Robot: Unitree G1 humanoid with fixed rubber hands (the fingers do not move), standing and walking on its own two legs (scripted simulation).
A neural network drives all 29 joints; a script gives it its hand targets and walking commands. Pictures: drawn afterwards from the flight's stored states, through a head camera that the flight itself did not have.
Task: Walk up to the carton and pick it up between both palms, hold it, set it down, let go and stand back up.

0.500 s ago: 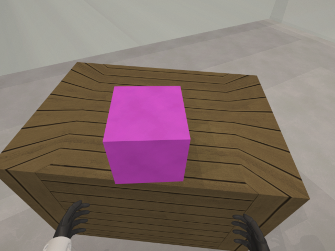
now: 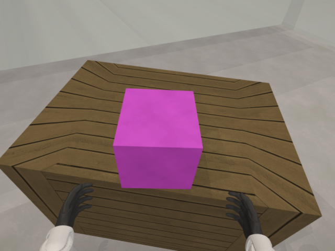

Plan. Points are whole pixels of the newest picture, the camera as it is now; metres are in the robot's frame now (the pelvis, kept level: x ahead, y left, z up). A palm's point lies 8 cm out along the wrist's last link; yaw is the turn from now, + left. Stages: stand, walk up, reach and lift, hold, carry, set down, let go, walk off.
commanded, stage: reach and lift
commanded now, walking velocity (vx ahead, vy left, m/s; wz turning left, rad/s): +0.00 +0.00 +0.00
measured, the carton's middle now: (158, 138) +0.45 +0.05 -0.02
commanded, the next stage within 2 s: none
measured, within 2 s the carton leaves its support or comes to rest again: neither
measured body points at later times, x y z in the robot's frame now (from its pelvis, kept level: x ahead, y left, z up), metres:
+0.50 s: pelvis +0.01 -0.01 +0.00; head +0.01 +0.01 +0.45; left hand +0.26 +0.25 +0.00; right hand +0.28 -0.18 -0.01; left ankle +0.00 +0.08 -0.74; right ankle -0.01 -0.10 -0.74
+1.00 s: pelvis +0.00 -0.01 +0.00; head +0.01 +0.01 +0.45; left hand +0.35 +0.26 +0.06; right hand +0.36 -0.16 +0.05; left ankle +0.00 +0.08 -0.74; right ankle -0.01 -0.10 -0.74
